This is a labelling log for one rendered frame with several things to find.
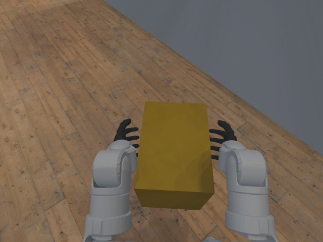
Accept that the carton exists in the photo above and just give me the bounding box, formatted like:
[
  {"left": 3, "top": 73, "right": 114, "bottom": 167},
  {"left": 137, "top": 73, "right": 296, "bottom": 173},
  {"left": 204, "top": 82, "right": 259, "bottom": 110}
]
[{"left": 134, "top": 101, "right": 215, "bottom": 210}]

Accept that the robot left forearm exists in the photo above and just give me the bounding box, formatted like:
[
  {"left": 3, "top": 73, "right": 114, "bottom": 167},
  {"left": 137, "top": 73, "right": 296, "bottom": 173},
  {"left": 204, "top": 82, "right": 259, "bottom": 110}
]
[{"left": 83, "top": 140, "right": 137, "bottom": 242}]

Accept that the robot left hand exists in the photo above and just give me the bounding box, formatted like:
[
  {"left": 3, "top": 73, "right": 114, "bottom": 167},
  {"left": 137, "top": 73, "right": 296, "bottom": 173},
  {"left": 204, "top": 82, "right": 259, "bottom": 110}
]
[{"left": 114, "top": 118, "right": 139, "bottom": 157}]

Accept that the robot right forearm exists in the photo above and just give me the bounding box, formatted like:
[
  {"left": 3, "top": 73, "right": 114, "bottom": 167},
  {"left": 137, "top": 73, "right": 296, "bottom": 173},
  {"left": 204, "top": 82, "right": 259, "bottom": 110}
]
[{"left": 218, "top": 140, "right": 278, "bottom": 242}]

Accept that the robot right hand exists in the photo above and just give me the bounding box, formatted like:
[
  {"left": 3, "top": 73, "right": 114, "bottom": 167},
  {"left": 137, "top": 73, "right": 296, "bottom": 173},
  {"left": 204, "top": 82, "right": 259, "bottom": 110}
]
[{"left": 209, "top": 120, "right": 237, "bottom": 160}]

